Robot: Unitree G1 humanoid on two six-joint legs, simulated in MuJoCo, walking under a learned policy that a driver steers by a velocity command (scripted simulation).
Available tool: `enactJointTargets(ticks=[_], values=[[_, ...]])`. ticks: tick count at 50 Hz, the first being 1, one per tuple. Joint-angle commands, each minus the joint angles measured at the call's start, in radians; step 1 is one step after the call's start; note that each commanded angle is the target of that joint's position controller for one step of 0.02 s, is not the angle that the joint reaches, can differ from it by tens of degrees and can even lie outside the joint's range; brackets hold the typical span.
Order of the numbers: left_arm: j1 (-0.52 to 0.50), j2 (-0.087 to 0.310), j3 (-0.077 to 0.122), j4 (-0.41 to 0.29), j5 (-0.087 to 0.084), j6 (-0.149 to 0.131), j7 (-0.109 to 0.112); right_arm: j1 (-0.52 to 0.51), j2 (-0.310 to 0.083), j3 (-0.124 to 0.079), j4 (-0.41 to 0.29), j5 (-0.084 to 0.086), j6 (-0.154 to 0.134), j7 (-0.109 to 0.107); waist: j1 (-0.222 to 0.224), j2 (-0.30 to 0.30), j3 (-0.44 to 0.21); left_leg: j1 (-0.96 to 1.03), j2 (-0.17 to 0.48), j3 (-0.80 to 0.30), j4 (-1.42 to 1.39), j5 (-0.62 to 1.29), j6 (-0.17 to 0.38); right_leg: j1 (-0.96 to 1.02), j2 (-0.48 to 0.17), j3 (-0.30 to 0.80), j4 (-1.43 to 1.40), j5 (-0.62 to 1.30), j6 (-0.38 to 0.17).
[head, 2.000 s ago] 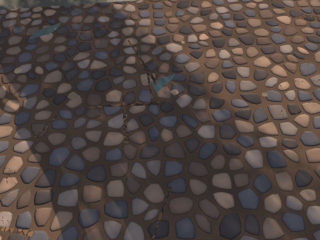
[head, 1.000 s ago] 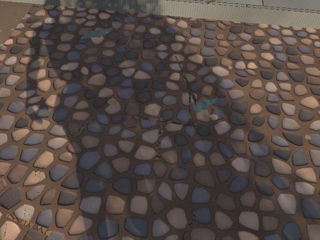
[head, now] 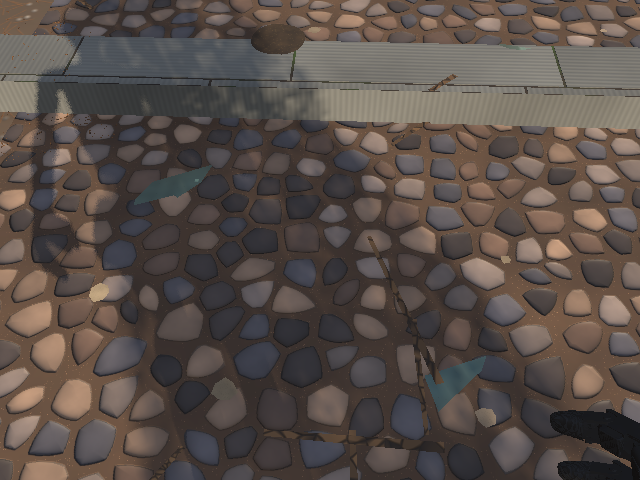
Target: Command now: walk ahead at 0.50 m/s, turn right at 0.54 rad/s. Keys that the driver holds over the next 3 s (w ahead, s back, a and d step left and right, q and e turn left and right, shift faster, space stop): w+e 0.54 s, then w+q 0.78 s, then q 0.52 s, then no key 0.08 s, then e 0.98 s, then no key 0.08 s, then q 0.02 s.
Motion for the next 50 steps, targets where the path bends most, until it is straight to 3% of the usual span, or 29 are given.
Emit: enactJointTargets(ticks=[1, 2, 3, 4, 5, 6, 7, 9, 12, 18, 22, 24, 25, 26, 27, 28, 29, 30, 31, 32, 33, 34, 37, 39, 42, 47, 50], values=[[-0.054, 0.053, 0.004, -0.089, 0.021, -0.011, -0.005, 0.257, -0.207, -0.088, -0.025, -0.015, -0.019, -0.018, -0.194, -0.047, -0.220, 0.526, 0.176, -0.131, -0.020, -0.118, 0.113, -0.220, -0.129, 0.098, 0.318, 0.221, -0.050], [0.085, -0.019, -0.019, -0.114, 0.002, -0.021, -0.006, 0.332, -0.285, -0.107, 0.002, -0.028, -0.003, -0.017, -0.140, 0.251, -0.340, 0.826, 0.401, -0.563, -0.092, -0.292, 0.271, -0.548, 0.010, -0.044, 0.643, -0.186, 0.014], [0.094, 0.077, -0.005, -0.102, -0.018, -0.021, -0.002, 0.339, -0.218, -0.099, 0.010, -0.008, 0.004, -0.007, -0.151, 0.237, -0.305, 0.800, 0.436, -0.732, -0.156, -0.533, 0.290, -0.696, -0.071, -0.042, 0.804, -0.182, 0.029], [-0.007, 0.141, 0.014, -0.105, -0.016, -0.015, 0.000, 0.294, -0.148, -0.081, -0.001, -0.005, 0.006, -0.010, -0.178, 0.119, -0.174, 0.689, 0.383, -0.577, -0.176, -0.531, 0.246, -0.725, -0.110, -0.044, 0.849, -0.081, 0.037], [-0.074, 0.144, 0.018, -0.117, -0.002, -0.009, 0.002, 0.247, -0.124, -0.072, 0.000, -0.011, 0.010, -0.010, -0.170, 0.053, -0.097, 0.576, 0.335, -0.423, -0.182, -0.387, 0.216, -0.701, -0.141, -0.076, 0.836, -0.004, 0.044], [-0.111, 0.133, 0.020, -0.130, 0.009, -0.008, 0.000, 0.218, -0.102, -0.065, 0.009, -0.015, 0.012, -0.009, -0.154, 0.046, -0.044, 0.490, 0.292, -0.320, -0.202, -0.263, 0.207, -0.681, -0.165, -0.079, 0.795, 0.044, 0.049], [-0.117, 0.117, 0.022, -0.137, 0.006, -0.004, -0.007, 0.203, -0.088, -0.060, 0.017, -0.021, 0.011, -0.011, -0.134, 0.070, -0.019, 0.432, 0.260, -0.237, -0.228, -0.188, 0.195, -0.644, -0.189, -0.083, 0.763, 0.075, 0.051], [-0.116, 0.076, 0.015, -0.140, 0.000, 0.007, -0.014, 0.200, -0.085, -0.063, 0.036, -0.016, 0.002, -0.011, -0.121, 0.088, -0.007, 0.383, 0.238, -0.137, -0.270, -0.108, 0.201, -0.612, -0.203, -0.112, 0.724, 0.102, 0.054], [-0.172, 0.046, 0.006, -0.167, 0.009, 0.015, -0.019, 0.211, -0.120, -0.077, 0.069, -0.009, -0.004, -0.012, -0.121, 0.053, 0.014, 0.385, 0.258, -0.049, -0.308, -0.001, 0.227, -0.656, -0.217, -0.116, 0.622, 0.165, 0.068], [-0.330, 0.022, -0.010, -0.203, 0.008, -0.005, -0.052, 0.235, -0.170, -0.088, 0.120, -0.002, 0.012, -0.019, -0.171, 0.016, 0.042, 0.431, 0.237, 0.144, -0.315, 0.103, 0.196, -0.609, -0.203, -0.187, 0.313, 0.416, 0.049], [-0.423, 0.030, -0.009, -0.249, 0.004, -0.006, -0.074, 0.282, -0.201, -0.097, 0.157, 0.017, 0.033, -0.020, -0.185, 0.017, 0.067, 0.531, 0.269, 0.201, -0.273, 0.199, 0.171, -0.596, -0.180, -0.239, 0.203, 0.356, 0.007], [-0.404, 0.057, 0.004, -0.259, 0.008, -0.001, -0.079, 0.279, -0.227, -0.105, 0.161, 0.024, 0.046, -0.025, -0.151, 0.044, 0.030, 0.570, 0.272, 0.242, -0.169, 0.492, 0.151, -0.510, -0.129, -0.289, 0.179, 0.257, -0.033], [-0.350, 0.083, 0.018, -0.252, 0.012, 0.004, -0.077, 0.278, -0.244, -0.110, 0.160, 0.027, 0.053, -0.030, -0.113, 0.062, -0.014, 0.577, 0.269, 0.262, -0.067, 0.661, 0.140, -0.421, -0.091, -0.316, 0.176, 0.209, -0.057], [-0.224, 0.123, 0.042, -0.223, 0.011, 0.008, -0.072, 0.267, -0.249, -0.111, 0.157, 0.031, 0.060, -0.034, -0.036, 0.054, -0.084, 0.534, 0.249, 0.289, 0.104, 0.736, 0.120, -0.246, -0.051, -0.331, 0.132, 0.227, -0.090], [-0.043, 0.180, 0.076, -0.176, 0.007, 0.017, -0.055, 0.267, -0.225, -0.100, 0.146, 0.025, 0.059, -0.040, 0.052, 0.016, -0.171, 0.362, 0.213, 0.302, 0.349, 0.609, 0.084, 0.042, -0.052, -0.273, 0.089, 0.272, -0.133], [-0.001, 0.282, 0.090, -0.165, 0.002, 0.017, -0.035, 0.370, -0.081, -0.049, 0.106, -0.026, 0.043, -0.025, -0.024, -0.256, -0.269, -0.090, 0.086, 0.283, 0.714, -0.300, 0.031, 0.448, -0.340, 0.192, 0.094, 0.278, -0.275], [0.026, 0.242, 0.070, -0.191, 0.006, 0.001, -0.038, 0.361, -0.101, -0.037, 0.103, -0.008, 0.008, -0.009, 0.001, -0.230, -0.460, -0.248, -0.016, 0.062, 0.904, -0.596, 0.022, 0.543, -0.493, 0.613, -0.090, 0.080, -0.396], [0.003, 0.171, 0.049, -0.171, 0.019, -0.010, -0.044, 0.239, -0.185, -0.064, 0.089, 0.044, -0.004, 0.000, 0.039, -0.122, -0.323, -0.330, 0.044, 0.017, 0.925, -0.503, 0.037, 0.444, -0.461, 0.455, -0.133, 0.098, -0.322], [-0.057, 0.151, 0.040, -0.164, 0.019, -0.018, -0.044, 0.192, -0.175, -0.058, 0.070, 0.053, -0.010, -0.001, 0.006, -0.101, -0.194, -0.326, 0.088, 0.036, 0.856, -0.415, 0.049, 0.284, -0.426, 0.302, -0.140, 0.178, -0.280], [-0.124, 0.115, 0.027, -0.161, 0.020, -0.024, -0.043, 0.185, -0.161, -0.057, 0.086, 0.034, -0.006, -0.009, -0.037, -0.054, -0.123, -0.273, 0.130, 0.042, 0.784, -0.349, 0.043, 0.139, -0.384, 0.186, -0.151, 0.282, -0.244], [-0.167, 0.085, 0.016, -0.162, 0.031, -0.032, -0.043, 0.211, -0.162, -0.061, 0.099, 0.022, 0.006, -0.010, -0.075, -0.078, -0.086, -0.201, 0.155, 0.032, 0.734, -0.301, 0.036, 0.033, -0.349, 0.103, -0.179, 0.370, -0.227], [-0.185, 0.078, 0.013, -0.158, 0.038, -0.039, -0.042, 0.248, -0.151, -0.060, 0.115, 0.022, 0.021, -0.007, -0.100, -0.102, -0.079, -0.137, 0.165, 0.028, 0.719, -0.267, 0.028, -0.037, -0.332, 0.055, -0.214, 0.395, -0.221], [-0.186, 0.093, 0.019, -0.115, 0.041, -0.068, -0.040, 0.262, -0.107, -0.054, 0.132, 0.020, 0.055, -0.012, -0.119, -0.084, -0.034, -0.134, 0.160, 0.027, 0.654, -0.179, -0.002, -0.117, -0.320, -0.077, -0.284, 0.487, -0.217], [-0.166, 0.093, 0.021, -0.087, 0.048, -0.074, -0.032, 0.208, -0.093, -0.052, 0.116, 0.020, 0.059, -0.016, -0.100, -0.080, 0.003, -0.191, 0.147, 0.002, 0.560, -0.076, -0.014, -0.104, -0.306, -0.152, -0.302, 0.510, -0.196], [-0.166, 0.098, 0.018, -0.068, 0.047, -0.074, -0.023, 0.144, -0.073, -0.047, 0.101, 0.020, 0.048, -0.003, -0.075, -0.084, 0.024, -0.172, 0.116, 0.019, 0.356, 0.114, -0.004, -0.082, -0.277, -0.252, -0.320, 0.485, -0.150], [-0.092, 0.126, 0.028, -0.010, 0.031, -0.057, -0.014, 0.011, -0.045, -0.032, 0.042, 0.020, 0.042, 0.030, -0.014, -0.060, 0.079, -0.229, 0.094, 0.066, 0.170, 0.134, 0.037, 0.082, -0.345, -0.300, -0.309, 0.511, -0.135], [-0.085, 0.146, 0.037, 0.008, 0.021, -0.029, -0.004, -0.016, -0.054, -0.036, 0.001, 0.016, 0.043, 0.052, -0.026, -0.073, 0.071, -0.249, 0.067, 0.111, 0.131, -0.009, 0.079, 0.199, -0.381, -0.321, -0.217, 0.703, -0.114]])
